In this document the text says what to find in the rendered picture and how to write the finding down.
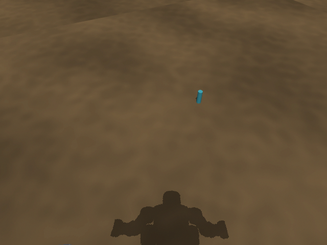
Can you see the can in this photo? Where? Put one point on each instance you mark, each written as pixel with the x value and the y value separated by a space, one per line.
pixel 199 96

